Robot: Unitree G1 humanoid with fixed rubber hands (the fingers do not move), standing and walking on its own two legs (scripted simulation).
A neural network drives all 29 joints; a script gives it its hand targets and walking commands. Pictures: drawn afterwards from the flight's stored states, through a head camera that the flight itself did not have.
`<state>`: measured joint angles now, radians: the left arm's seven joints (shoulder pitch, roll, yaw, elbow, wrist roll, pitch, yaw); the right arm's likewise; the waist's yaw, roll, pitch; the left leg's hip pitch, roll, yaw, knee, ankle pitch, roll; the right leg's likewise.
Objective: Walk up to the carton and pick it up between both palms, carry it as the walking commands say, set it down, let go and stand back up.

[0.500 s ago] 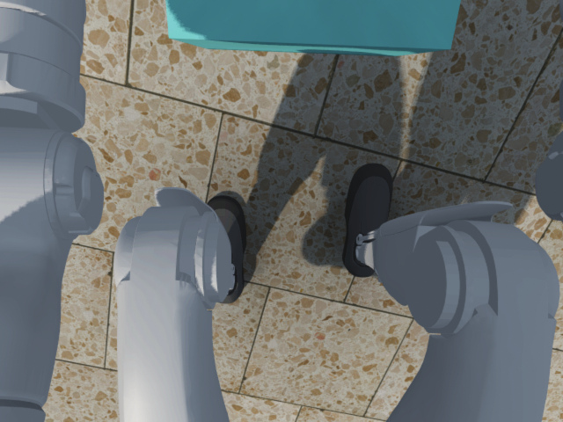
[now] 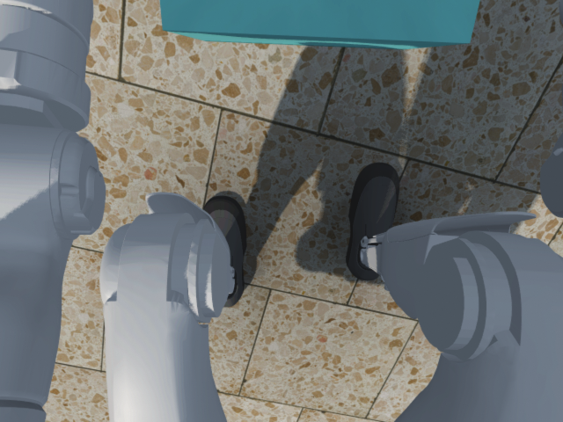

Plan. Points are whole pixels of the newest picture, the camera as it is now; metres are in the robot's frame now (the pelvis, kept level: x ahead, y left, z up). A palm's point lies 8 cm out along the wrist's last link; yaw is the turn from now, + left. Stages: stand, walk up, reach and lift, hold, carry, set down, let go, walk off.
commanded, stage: reach and lift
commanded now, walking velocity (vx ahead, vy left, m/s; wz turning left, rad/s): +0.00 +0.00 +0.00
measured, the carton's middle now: out of the picture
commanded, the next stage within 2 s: none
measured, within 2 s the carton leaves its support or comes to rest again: leaves its support in 1.54 s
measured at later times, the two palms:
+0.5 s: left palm out of the picture +0.58 +0.16 -0.18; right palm out of the picture +0.57 -0.21 -0.18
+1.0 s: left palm out of the picture +0.58 +0.16 -0.18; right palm out of the picture +0.58 -0.21 -0.18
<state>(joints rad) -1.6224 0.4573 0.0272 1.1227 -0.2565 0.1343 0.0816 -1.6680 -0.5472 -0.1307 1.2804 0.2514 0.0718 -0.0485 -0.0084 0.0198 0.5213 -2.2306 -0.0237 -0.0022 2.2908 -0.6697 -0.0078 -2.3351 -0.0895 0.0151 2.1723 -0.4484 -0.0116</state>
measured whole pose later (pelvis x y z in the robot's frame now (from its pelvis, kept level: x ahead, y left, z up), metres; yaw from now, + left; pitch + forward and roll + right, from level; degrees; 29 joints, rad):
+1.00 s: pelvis +0.00 +0.00 -0.01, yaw +1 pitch +34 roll +1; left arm -1.60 0.39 0.14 1.08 -0.18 0.17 0.02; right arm -1.67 -0.48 -0.14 1.24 0.18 0.14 0.01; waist -0.03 0.02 0.52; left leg -2.23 -0.03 0.01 2.33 -0.69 -0.01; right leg -2.34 -0.09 0.03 2.22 -0.47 -0.01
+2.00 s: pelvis +0.00 -0.01 +0.03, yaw +1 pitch +37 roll +1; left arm -1.51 0.33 0.22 0.94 -0.09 0.30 0.08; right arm -1.54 -0.42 -0.16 1.00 0.13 0.31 -0.09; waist -0.03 0.04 0.37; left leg -2.16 -0.04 -0.02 2.17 -0.65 -0.03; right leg -2.26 -0.06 0.02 2.07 -0.45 -0.01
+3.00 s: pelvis +0.00 -0.02 +0.12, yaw +2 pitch +47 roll +2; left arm -1.21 0.14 0.45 0.74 0.15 0.41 0.09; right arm -1.21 -0.14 -0.38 0.74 -0.12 0.43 -0.20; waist -0.02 0.02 -0.11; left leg -2.10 -0.03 -0.04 1.81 -0.53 -0.05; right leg -2.19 -0.03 0.00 1.73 -0.36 -0.02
